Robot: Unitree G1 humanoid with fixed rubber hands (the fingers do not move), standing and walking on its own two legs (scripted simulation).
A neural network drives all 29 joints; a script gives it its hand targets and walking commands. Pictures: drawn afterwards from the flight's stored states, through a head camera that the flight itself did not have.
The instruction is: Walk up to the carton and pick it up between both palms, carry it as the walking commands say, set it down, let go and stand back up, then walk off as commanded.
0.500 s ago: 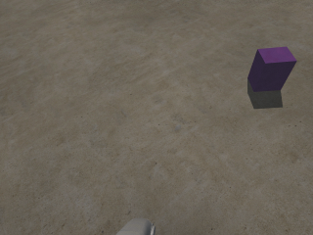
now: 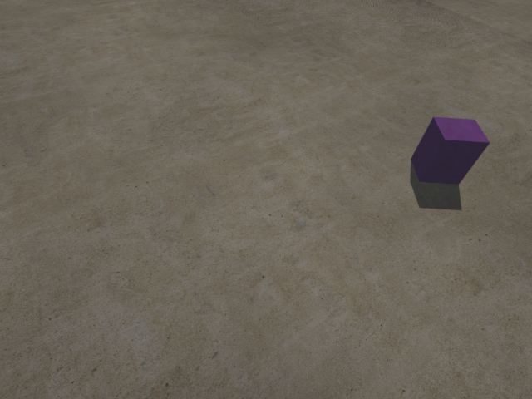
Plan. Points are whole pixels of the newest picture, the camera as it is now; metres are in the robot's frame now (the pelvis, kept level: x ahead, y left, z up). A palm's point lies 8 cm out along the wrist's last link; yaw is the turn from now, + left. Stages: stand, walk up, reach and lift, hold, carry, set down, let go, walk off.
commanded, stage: stand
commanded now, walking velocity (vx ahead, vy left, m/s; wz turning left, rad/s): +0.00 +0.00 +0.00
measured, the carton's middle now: (446, 151) +1.39 -0.96 -0.63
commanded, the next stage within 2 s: none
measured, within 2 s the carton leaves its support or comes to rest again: neither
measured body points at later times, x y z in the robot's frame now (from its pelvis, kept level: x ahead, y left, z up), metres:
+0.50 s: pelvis +0.00 +0.00 +0.00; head +0.00 -0.01 +0.45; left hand -0.01 +0.21 -0.16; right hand -0.03 -0.22 -0.16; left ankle -0.03 +0.10 -0.74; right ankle -0.05 -0.11 -0.74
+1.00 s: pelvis -0.03 +0.01 +0.01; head -0.02 +0.01 +0.45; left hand -0.07 +0.21 -0.16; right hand -0.06 -0.20 -0.16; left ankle -0.03 +0.10 -0.74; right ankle -0.05 -0.11 -0.74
